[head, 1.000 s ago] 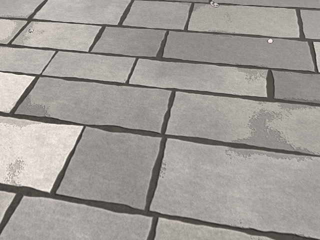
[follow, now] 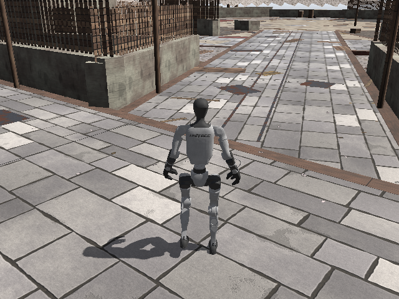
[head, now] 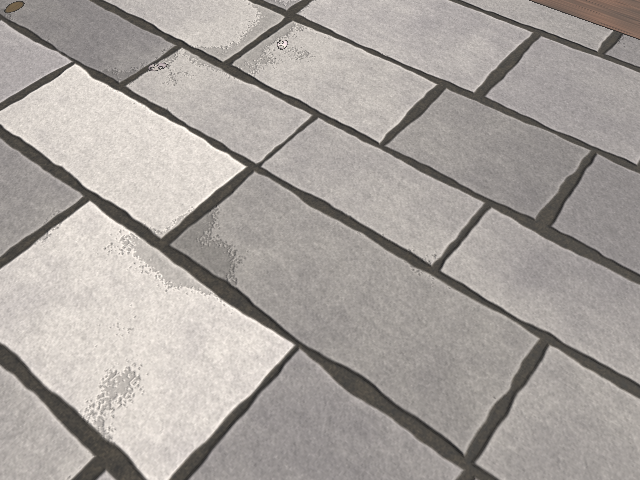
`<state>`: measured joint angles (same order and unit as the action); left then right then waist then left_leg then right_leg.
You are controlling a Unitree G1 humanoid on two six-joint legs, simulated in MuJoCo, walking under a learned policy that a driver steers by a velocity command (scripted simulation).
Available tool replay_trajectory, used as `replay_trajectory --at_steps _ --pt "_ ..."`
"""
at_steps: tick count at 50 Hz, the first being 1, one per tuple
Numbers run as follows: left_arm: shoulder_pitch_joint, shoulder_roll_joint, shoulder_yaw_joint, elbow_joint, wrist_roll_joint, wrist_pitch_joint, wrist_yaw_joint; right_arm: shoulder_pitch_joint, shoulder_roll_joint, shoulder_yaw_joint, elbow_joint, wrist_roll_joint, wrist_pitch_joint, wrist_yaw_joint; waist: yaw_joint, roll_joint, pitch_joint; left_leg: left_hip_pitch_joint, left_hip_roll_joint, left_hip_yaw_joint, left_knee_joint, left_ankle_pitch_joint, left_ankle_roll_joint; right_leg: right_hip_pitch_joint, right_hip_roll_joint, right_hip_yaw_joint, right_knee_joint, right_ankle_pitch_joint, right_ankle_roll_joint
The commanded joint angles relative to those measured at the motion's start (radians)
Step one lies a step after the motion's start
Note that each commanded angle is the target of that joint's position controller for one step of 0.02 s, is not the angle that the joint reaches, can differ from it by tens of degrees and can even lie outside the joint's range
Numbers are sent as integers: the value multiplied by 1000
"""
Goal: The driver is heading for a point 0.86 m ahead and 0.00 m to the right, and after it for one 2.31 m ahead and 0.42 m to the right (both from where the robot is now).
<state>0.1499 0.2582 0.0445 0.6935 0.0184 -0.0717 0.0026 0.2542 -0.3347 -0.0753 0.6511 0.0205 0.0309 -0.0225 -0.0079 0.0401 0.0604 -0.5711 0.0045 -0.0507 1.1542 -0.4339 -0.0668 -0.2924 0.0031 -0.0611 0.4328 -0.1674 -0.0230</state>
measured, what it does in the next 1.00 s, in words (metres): walks ahead, turning left: left foot, then right foot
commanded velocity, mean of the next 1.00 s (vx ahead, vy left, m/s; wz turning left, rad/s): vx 0.13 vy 0.00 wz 0.33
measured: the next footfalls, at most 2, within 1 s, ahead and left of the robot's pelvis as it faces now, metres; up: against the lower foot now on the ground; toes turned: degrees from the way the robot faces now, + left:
left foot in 0.26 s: +0.16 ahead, +0.15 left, +0.00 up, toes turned +11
right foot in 0.66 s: +0.18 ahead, -0.09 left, +0.00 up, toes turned +18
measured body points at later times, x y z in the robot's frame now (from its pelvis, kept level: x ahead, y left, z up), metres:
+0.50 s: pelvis +0.08 +0.04 +0.00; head +0.13 +0.07 +0.45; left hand +0.16 +0.35 -0.12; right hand +0.33 -0.19 -0.07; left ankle +0.12 +0.14 -0.74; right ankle +0.13 -0.11 -0.68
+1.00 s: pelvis +0.15 +0.06 +0.00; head +0.16 +0.08 +0.45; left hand +0.10 +0.35 -0.13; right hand +0.38 -0.15 -0.09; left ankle +0.13 +0.17 -0.74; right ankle +0.14 -0.10 -0.74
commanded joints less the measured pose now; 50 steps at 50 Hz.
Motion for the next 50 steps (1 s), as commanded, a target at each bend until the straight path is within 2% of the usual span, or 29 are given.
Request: replay_trajectory --at_steps 1,5,9,11,12,13,14,15,16,17,18,19,20,22,25,28,31,32,33,34,35,36,38,40,43,45,47,49,50 --pt "-33 167 49 -36 -3 -1 10 42 -28 -8 -79 -6 6 3 -11 -165 -120 -23 56 -2 -110 107 -14 127 -285 141 -155 563 -212" --pt "-62 189 56 -15 -21 20 19 -29 -30 -7 -102 -8 3 27 5 -150 -142 80 61 32 -311 269 12 134 -277 32 -155 476 -187" --pt "-35 226 69 11 -45 32 8 -103 -56 -21 -147 -8 12 48 25 -156 -117 119 46 67 -459 224 56 187 -306 13 -93 396 -158" --pt "-39 231 73 18 -60 36 6 -85 -63 -31 -153 -7 15 54 2 -150 -119 187 20 96 -592 253 92 204 -301 -7 -6 388 -121" --pt "-19 213 69 28 -62 37 5 -44 -84 -44 -142 -10 12 48 -15 -120 -137 291 -10 103 -683 335 120 174 -261 -46 97 378 -82" --pt "41 183 61 37 -40 34 1 33 -167 -73 -133 -12 9 30 -33 12 -192 492 58 -21 -731 678 175 47 -184 -101 298 246 -8" --pt "57 113 31 -8 21 32 -4 50 -280 -89 -158 -27 8 9 1 301 -231 710 327 -404 -692 1098 364 -297 -33 -120 637 -462 91" --pt "20 148 36 -9 8 34 -6 65 -227 -70 -165 -39 -10 19 -57 200 -362 694 398 -516 -736 980 483 -351 2 89 801 -553 99" --pt "-32 186 46 -15 -22 42 -4 32 -191 -59 -162 -34 -24 27 -59 107 -301 643 341 -421 -751 898 442 -373 -23 125 842 -484 89" --pt "-36 180 47 -12 -25 48 4 -14 -162 -52 -152 -17 -30 24 -30 61 -243 587 281 -347 -754 789 377 -386 -43 130 799 -405 80" --pt "-36 180 48 -1 -16 55 14 -56 -134 -42 -156 -6 -27 19 -16 28 -216 539 252 -309 -763 718 337 -375 -60 132 746 -350 83" --pt "-29 183 49 2 -13 62 18 -97 -126 -35 -161 -8 -21 13 8 45 -203 463 227 -272 -774 706 321 -313 -59 123 707 -307 89" --pt "-12 173 47 10 -15 68 17 -117 -124 -31 -164 -19 -16 9 22 62 -203 415 207 -246 -782 715 317 -258 -44 106 682 -278 97" --pt "13 145 37 22 -21 73 17 -121 -119 -29 -155 -30 -15 4 25 77 -215 391 191 -218 -785 707 318 -197 -33 94 582 -254 109" --pt "-4 119 23 18 -20 79 16 -119 -122 -28 -136 -29 -11 -1 3 93 -208 354 182 -218 -791 575 312 -117 -34 93 433 -217 107" --pt "-15 129 25 10 -23 82 9 -116 -113 -21 -116 -33 -7 5 -15 114 -180 321 188 -260 -800 412 309 -62 -30 90 334 -204 94" --pt "26 104 22 21 -18 73 -3 -142 -78 -2 -96 -24 -6 13 22 98 -147 267 156 -266 -771 279 262 67 -15 62 92 -77 57" --pt "36 102 19 23 -5 68 -6 -111 -51 8 -78 -24 -10 14 27 73 -140 237 123 -253 -759 225 214 134 -28 77 -9 9 36" --pt "68 136 20 20 15 64 -5 -72 -12 21 -61 -37 -16 14 14 -17 -160 188 59 -196 -684 61 149 200 -135 187 -58 22 -3" --pt "40 181 26 32 17 63 -4 -39 8 23 -69 -42 -20 15 -49 -186 -130 177 -51 -52 -617 -19 92 99 -212 286 -97 -210 -88" --pt "34 178 30 23 10 61 -5 -99 -41 13 -72 -41 -24 11 2 -245 -80 200 -66 8 -525 -1 63 -4 -247 385 -210 -536 -146" --pt "22 209 39 18 7 58 0 -144 -79 -3 -82 -26 -31 10 22 -282 -12 160 -65 38 -422 20 57 -27 -280 451 -270 -626 -159" --pt "77 217 44 33 -8 46 17 -164 -98 -18 -81 -14 -41 9 54 -273 37 0 -25 12 -260 -42 59 66 -322 509 -297 -537 -185" --pt "127 188 40 49 -30 33 25 -143 -48 -9 -64 -7 -58 19 60 -204 25 -104 11 0 -254 -11 68 207 -300 465 -270 -426 -179" --pt "138 183 43 55 -36 33 24 -179 15 11 -59 -5 -89 36 77 -196 -10 24 3 62 -431 47 73 205 -234 332 -257 -262 -155" --pt "140 199 49 55 -41 36 15 -164 13 10 -50 -2 -97 46 69 -216 -27 163 -19 95 -544 75 75 144 -214 281 -243 -211 -162" --pt "130 206 50 56 -52 42 5 -94 -2 3 -19 2 -97 49 24 -192 -39 333 -39 124 -683 207 88 57 -212 258 -200 -211 -156" --pt "125 151 31 56 -41 36 -3 46 -34 -13 29 8 -91 39 -43 -154 -86 568 -19 86 -724 224 109 -72 -180 222 -85 -217 -107" --pt "92 75 7 39 -24 27 -12 162 -87 -27 46 5 -92 26 -94 -17 -128 709 139 -128 -802 128 155 -195 -97 125 183 -219 -41"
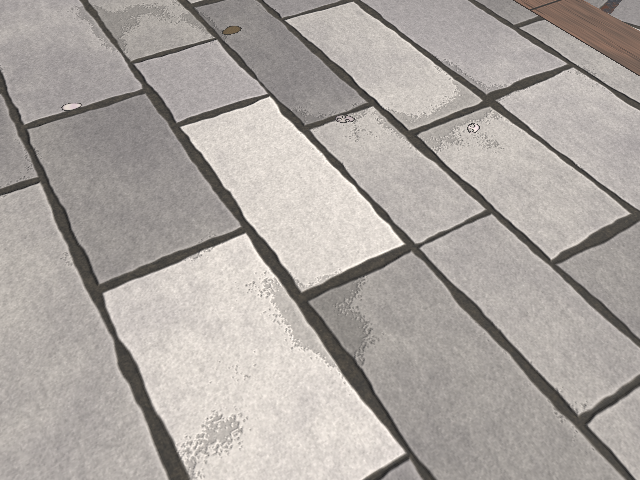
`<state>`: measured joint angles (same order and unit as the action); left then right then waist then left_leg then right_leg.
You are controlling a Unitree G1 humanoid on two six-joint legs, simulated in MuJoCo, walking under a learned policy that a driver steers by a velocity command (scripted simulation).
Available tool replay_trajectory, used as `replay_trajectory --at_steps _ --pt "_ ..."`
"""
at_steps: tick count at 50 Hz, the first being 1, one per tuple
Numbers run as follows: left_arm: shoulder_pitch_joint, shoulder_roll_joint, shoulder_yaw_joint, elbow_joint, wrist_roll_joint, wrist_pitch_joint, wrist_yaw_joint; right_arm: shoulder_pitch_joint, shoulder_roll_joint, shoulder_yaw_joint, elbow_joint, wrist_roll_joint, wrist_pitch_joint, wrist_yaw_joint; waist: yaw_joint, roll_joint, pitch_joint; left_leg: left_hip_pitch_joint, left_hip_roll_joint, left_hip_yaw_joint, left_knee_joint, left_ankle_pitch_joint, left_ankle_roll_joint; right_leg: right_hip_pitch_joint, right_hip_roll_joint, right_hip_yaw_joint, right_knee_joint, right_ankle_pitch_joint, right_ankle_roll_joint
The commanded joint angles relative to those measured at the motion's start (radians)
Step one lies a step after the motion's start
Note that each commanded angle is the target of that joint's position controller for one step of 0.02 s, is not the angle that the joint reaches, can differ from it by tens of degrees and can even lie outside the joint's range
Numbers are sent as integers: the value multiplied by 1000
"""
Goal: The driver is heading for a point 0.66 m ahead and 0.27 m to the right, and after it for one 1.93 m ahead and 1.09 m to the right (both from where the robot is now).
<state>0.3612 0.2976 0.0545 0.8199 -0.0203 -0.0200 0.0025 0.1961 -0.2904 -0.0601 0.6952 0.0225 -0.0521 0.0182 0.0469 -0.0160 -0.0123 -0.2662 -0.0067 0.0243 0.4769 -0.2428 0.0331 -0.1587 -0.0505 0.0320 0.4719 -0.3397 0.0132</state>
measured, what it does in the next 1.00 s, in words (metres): walks ahead, turning right: right foot, then left foot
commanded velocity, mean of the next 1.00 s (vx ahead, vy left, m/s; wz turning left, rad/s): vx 0.47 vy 0.00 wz -0.45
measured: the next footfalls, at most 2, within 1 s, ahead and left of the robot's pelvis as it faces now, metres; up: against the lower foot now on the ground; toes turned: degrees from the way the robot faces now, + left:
right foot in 0.48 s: +0.38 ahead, -0.14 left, +0.00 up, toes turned -13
left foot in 0.96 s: +0.70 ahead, -0.04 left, +0.00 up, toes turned -32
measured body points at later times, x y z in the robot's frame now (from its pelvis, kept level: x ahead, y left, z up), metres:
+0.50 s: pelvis +0.23 -0.04 -0.03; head +0.27 -0.04 +0.42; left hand +0.51 +0.15 -0.10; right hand +0.17 -0.31 -0.15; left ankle +0.02 +0.11 -0.70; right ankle +0.34 -0.13 -0.74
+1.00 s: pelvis +0.52 -0.08 -0.01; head +0.55 -0.09 +0.44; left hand +0.70 +0.16 -0.13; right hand +0.60 -0.40 -0.08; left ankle +0.66 -0.02 -0.74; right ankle +0.34 -0.13 -0.70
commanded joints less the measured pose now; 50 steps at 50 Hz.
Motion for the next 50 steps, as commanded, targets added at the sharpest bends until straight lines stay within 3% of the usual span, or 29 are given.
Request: replay_trajectory --at_steps 1,2,3,5,7,9,12,15,18,21,22,23,24,25,26,27,28,29,30,32,35,38,41,44,46,47,48,49,50 --pt "-133 6 -13 -149 6 -48 -6 285 -276 -76 4 -16 -7 -13 -157 302 -74 487 378 -602 -248 -294 205 -587 58 -52 442 -181 -30" --pt "-162 98 12 -151 -18 -61 0 277 -217 -62 11 -24 -22 -9 -167 215 -18 421 419 -697 -291 -429 270 -683 15 41 630 -224 -36" --pt "-157 127 23 -144 -32 -66 -5 233 -153 -40 8 -22 -35 -10 -139 185 57 391 377 -602 -296 -434 238 -736 -16 80 680 -126 -59" --pt "-150 108 25 -120 -16 -67 -12 157 -104 -23 6 -24 -47 -9 -102 135 93 340 300 -407 -315 -206 176 -726 -46 91 656 28 -65" --pt "-147 77 22 -110 -11 -58 -22 135 -87 -19 7 -33 -51 -13 -86 126 90 287 250 -244 -333 40 137 -667 -47 92 622 136 -50" --pt "-151 53 18 -115 -10 -48 -26 143 -88 -21 18 -36 -57 -17 -83 103 78 272 236 -140 -340 200 137 -656 -33 86 579 210 -23" --pt "-221 27 6 -154 -2 -43 -31 131 -102 -23 33 -33 -56 -24 -89 87 97 219 216 -23 -363 282 129 -603 -22 48 391 342 0" --pt "-326 0 -10 -200 1 -47 -50 163 -124 -26 61 -25 -52 -33 -125 74 128 200 224 53 -381 304 117 -534 -16 -25 234 435 -14" --pt "-389 6 -11 -243 -4 -49 -71 199 -139 -30 93 -13 -37 -35 -130 64 143 300 259 90 -335 417 106 -538 -2 -55 149 393 -55" --pt "-348 53 12 -263 -3 -44 -83 185 -183 -42 92 -12 -13 -46 -71 113 55 399 273 134 -147 926 76 -420 76 -131 140 252 -117" --pt "-259 86 30 -249 -4 -38 -82 180 -197 -45 88 -15 -2 -52 -20 131 -8 406 268 145 -12 1067 66 -310 112 -149 146 206 -142" --pt "-111 135 57 -217 -7 -34 -72 165 -201 -45 81 -13 5 -57 64 119 -89 323 246 163 189 1075 44 -88 144 -145 101 238 -178" --pt "46 195 85 -185 -7 -21 -50 167 -189 -36 62 -20 -2 -62 138 49 -175 85 208 155 471 812 11 225 66 10 80 231 -224" --pt "31 296 95 -193 -7 -25 -39 301 -15 19 13 -54 -30 -36 -5 -233 -287 -382 -5 79 873 -282 -54 598 -230 590 37 106 -425" --pt "77 215 77 -207 -2 -33 -35 201 -107 7 2 -18 -74 -18 81 -130 -424 -487 -36 -146 997 -336 -43 638 -290 846 -137 -64 -470" --pt "34 173 65 -196 8 -40 -34 79 -153 -7 -40 21 -93 -11 91 -80 -246 -560 21 -153 964 -229 -23 516 -249 685 -179 -24 -396" --pt "-38 153 57 -203 4 -45 -32 47 -140 1 -55 13 -103 -16 38 12 -135 -529 65 -143 865 -139 -14 340 -204 559 -189 73 -359" --pt "-107 130 49 -218 6 -47 -32 42 -136 -3 -46 -12 -102 -23 -9 48 -68 -468 94 -133 780 -103 -22 189 -161 468 -202 192 -334" --pt "-146 111 42 -235 20 -50 -29 68 -144 -10 -42 -25 -91 -25 -49 25 -46 -395 114 -139 743 -76 -31 86 -130 408 -225 280 -330" --pt "-169 109 43 -235 16 -53 -25 98 -130 -10 -38 -38 -65 -26 -82 0 -22 -343 125 -119 672 -57 -62 -30 -103 350 -259 361 -337" --pt "-135 141 50 -209 11 -55 -9 22 -89 5 -66 -49 -47 -32 -67 -8 19 -337 114 -83 504 59 -108 -148 -61 260 -269 418 -321" --pt "-89 153 54 -187 0 -43 4 -113 -58 18 -94 -44 -53 -27 -9 -32 26 -270 65 -73 238 280 -113 -179 -2 212 -240 320 -259" --pt "-29 165 58 -162 -7 -32 8 -200 -72 15 -115 -22 -64 -14 30 -54 15 -214 22 -85 107 343 -111 -133 -21 272 -202 234 -238" --pt "-11 150 55 -153 -9 -23 12 -206 -115 -4 -120 -15 -76 -2 16 -82 2 -195 12 -122 26 248 -81 -17 -60 375 -106 195 -218" --pt "-31 141 54 -157 -4 -16 12 -124 -135 -21 -102 -11 -84 -3 -37 -112 -14 -85 9 -106 -17 176 -40 -4 -59 408 -30 226 -192" --pt "-32 105 41 -162 0 -18 9 -33 -161 -36 -86 -19 -89 -10 -84 -100 -71 73 40 -115 -40 168 -3 -36 -13 375 81 253 -159" --pt "-20 36 17 -179 15 -23 4 112 -215 -51 -77 -36 -90 -19 -140 14 -210 326 214 -277 -26 106 65 -150 50 286 360 118 -119" --pt "114 -5 0 -210 -16 -32 4 192 -289 -70 -36 -47 -75 -15 -82 347 -315 614 430 -749 -120 -128 234 -505 178 147 674 -264 -54" --pt "96 108 20 -189 -25 -30 11 162 -196 -54 -54 -28 -68 -10 -103 254 -242 567 443 -824 -162 -236 226 -625 97 162 811 -237 -29"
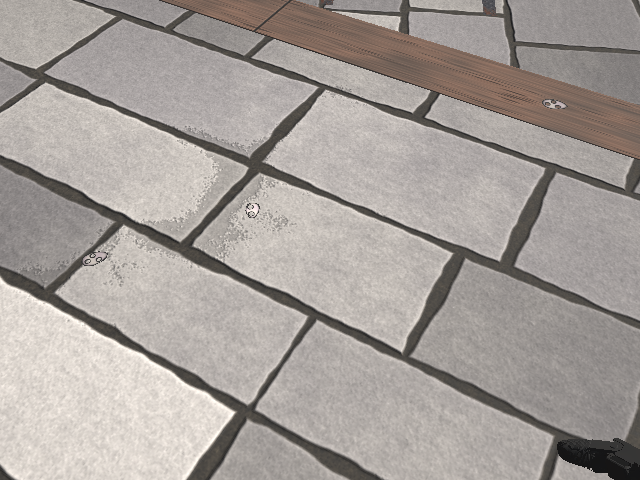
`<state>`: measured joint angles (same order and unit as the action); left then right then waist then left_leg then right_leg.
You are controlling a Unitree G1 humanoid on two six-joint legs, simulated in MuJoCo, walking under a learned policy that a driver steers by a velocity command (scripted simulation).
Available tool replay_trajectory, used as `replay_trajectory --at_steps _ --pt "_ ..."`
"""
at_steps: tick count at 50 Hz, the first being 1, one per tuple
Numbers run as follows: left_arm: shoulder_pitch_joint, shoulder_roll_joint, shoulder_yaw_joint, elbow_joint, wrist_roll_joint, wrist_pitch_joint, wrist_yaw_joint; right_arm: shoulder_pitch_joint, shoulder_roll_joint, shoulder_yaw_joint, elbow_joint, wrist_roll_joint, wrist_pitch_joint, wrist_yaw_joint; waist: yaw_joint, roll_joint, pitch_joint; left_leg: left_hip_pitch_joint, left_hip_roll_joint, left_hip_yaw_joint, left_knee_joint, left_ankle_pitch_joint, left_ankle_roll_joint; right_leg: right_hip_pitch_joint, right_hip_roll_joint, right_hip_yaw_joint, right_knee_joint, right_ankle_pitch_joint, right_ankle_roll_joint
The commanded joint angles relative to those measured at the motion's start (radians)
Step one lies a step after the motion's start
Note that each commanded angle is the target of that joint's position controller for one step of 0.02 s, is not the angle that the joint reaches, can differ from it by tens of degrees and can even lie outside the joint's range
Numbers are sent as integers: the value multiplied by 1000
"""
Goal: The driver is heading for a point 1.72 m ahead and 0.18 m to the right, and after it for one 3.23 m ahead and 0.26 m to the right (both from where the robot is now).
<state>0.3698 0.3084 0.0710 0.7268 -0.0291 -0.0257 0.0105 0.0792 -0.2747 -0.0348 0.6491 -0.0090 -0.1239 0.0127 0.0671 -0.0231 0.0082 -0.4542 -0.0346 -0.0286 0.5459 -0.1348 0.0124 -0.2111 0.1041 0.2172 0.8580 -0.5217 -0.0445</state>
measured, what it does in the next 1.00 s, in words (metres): walks ahead, turning right: right foot, then left foot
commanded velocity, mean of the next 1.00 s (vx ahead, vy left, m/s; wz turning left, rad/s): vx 0.11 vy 0.00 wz -0.44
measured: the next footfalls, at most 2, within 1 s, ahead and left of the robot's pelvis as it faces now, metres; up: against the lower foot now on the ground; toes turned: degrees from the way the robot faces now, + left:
right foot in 0.42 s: +0.24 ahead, -0.15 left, +0.00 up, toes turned -19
left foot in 0.80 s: +0.29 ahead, +0.09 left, +0.00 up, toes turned -25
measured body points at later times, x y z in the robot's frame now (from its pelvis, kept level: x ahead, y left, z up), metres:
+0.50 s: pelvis +0.15 -0.02 +0.01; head +0.20 -0.06 +0.45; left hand +0.42 +0.18 -0.06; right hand +0.19 -0.34 -0.11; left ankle +0.11 +0.13 -0.65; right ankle +0.20 -0.13 -0.72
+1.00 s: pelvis +0.21 +0.00 +0.01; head +0.22 +0.01 +0.46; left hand +0.45 +0.17 -0.10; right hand +0.22 -0.28 -0.10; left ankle +0.26 +0.11 -0.72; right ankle +0.20 -0.14 -0.72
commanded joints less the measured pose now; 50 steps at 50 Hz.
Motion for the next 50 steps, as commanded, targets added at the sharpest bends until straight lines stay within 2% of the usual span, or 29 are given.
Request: replay_trajectory --at_steps 1,2,3,5,6,9,12,15,18,20,21,22,23,24,25,26,27,29,32,36,39,40,41,42,43,44,46,48,50 --pt "-24 154 22 -107 -6 -15 6 227 -149 -61 -23 1 11 -11 -148 159 -141 639 426 -583 -222 -181 206 -585 -85 -35 462 30 46" --pt "-75 150 26 -119 9 -6 11 170 -127 -50 -32 -10 19 -12 -128 90 -84 523 382 -424 -210 83 184 -538 -111 -62 453 83 64" --pt "-99 145 33 -132 20 0 12 136 -106 -44 -25 -11 25 -12 -106 88 -45 441 342 -312 -202 306 176 -511 -130 -72 417 99 77" --pt "-70 95 30 -131 9 21 6 110 -94 -40 -6 -10 26 -12 -68 142 -29 342 286 -156 -227 464 162 -432 -154 -116 343 112 89" --pt "-72 68 23 -137 7 30 6 103 -104 -44 5 -7 26 -13 -63 158 -25 323 280 -114 -245 507 175 -424 -152 -140 301 122 98" --pt "-118 38 11 -163 13 45 1 85 -158 -63 30 -1 42 -26 -64 145 -50 339 306 -38 -272 564 204 -418 -168 -163 153 227 113" --pt "-167 37 9 -173 16 43 -19 58 -171 -66 44 11 63 -37 -76 134 -71 335 292 60 -276 514 184 -331 -168 -194 -11 393 97" --pt "-232 51 17 -199 17 45 -40 64 -191 -72 65 25 74 -35 -94 127 -58 355 296 106 -245 452 162 -276 -157 -221 -139 424 67" --pt "-245 79 34 -224 17 52 -52 64 -216 -83 75 48 82 -29 -83 129 -53 397 321 110 -148 460 139 -235 -136 -248 -241 347 22" --pt "-133 120 60 -197 22 50 -43 72 -192 -78 82 54 85 -29 -24 80 -104 351 254 171 75 486 79 -34 -74 -275 -403 469 -34" --pt "-49 219 90 -196 23 50 -21 124 -162 -67 74 22 82 -25 -2 -83 -173 165 178 204 321 226 2 199 -207 -76 -423 890 -109" --pt "-76 312 93 -226 40 46 -6 177 -90 -35 32 -32 80 -17 -70 -302 -258 -172 16 156 661 -566 -80 409 -480 331 -394 1157 -347" --pt "-66 227 74 -234 41 35 -15 121 -151 -46 48 -10 82 -10 6 -164 -365 -189 24 -43 756 -555 -76 372 -483 365 -450 978 -379" --pt "-120 194 60 -231 35 25 -19 69 -174 -52 33 18 89 -9 -12 -104 -266 -220 53 -52 756 -481 -63 293 -434 264 -464 876 -324" --pt "-161 166 54 -222 18 23 -17 61 -163 -52 39 13 96 -19 -37 -45 -195 -222 78 -50 689 -410 -60 210 -373 192 -477 758 -258" --pt "-198 152 48 -226 10 29 -11 48 -166 -54 41 1 104 -31 -52 -36 -152 -199 89 -51 621 -359 -65 131 -338 160 -494 684 -223" --pt "-232 156 47 -232 18 35 -5 55 -166 -55 40 -1 112 -34 -78 -59 -134 -132 81 -41 580 -317 -71 41 -304 129 -510 669 -210" --pt "-258 149 44 -235 37 41 4 99 -140 -48 60 4 120 -34 -96 -87 -151 -54 58 -16 502 -283 -88 -14 -281 86 -514 697 -209" --pt "-248 146 43 -215 35 43 13 95 -105 -33 64 5 126 -35 -78 -96 -168 25 59 -12 360 -241 -98 -45 -266 64 -504 635 -201" --pt "-238 135 33 -191 41 51 8 63 -109 -32 46 11 129 -26 -47 -128 -139 88 59 -9 233 -218 -82 -75 -275 118 -506 431 -190" --pt "-257 100 12 -175 34 55 3 105 -84 -29 54 4 118 -11 -84 -116 -109 225 45 23 -14 -98 -41 -122 -246 126 -465 327 -138" --pt "-217 69 1 -155 35 52 2 112 -87 -28 53 -11 113 -8 -85 -86 -99 290 71 -2 -109 -24 -17 -154 -209 105 -443 274 -86" --pt "-175 38 -8 -145 48 47 3 123 -151 -36 40 -32 110 -10 -57 47 -94 328 220 -158 -177 65 34 -202 -128 30 -315 169 -19" --pt "-163 37 -3 -162 42 41 3 66 -180 -39 52 -42 110 -10 4 251 -52 176 320 -282 -235 7 148 -171 -48 -99 -284 96 28" --pt "-186 81 6 -148 52 39 8 -13 -118 -21 19 -39 103 -11 -10 231 -26 96 309 -282 -269 -86 168 -81 -84 -102 -267 137 54" --pt "-211 85 12 -141 51 40 9 -23 -98 -16 21 -31 98 -12 -15 206 -20 102 251 -226 -253 -158 123 -51 -83 -110 -299 216 55" --pt "-235 57 6 -129 62 51 10 28 -118 -20 43 -13 89 -15 -46 191 -15 115 193 -167 -237 -236 62 -10 -93 -99 -351 316 59" --pt "-219 40 1 -113 54 53 5 62 -100 -11 56 -15 88 -19 -46 165 -1 102 165 -129 -231 -279 38 15 -106 -85 -377 337 48" --pt "-211 55 6 -94 48 48 3 83 -89 -6 55 -15 92 -22 -64 96 24 113 135 -94 -212 -306 28 -22 -111 -73 -389 314 29"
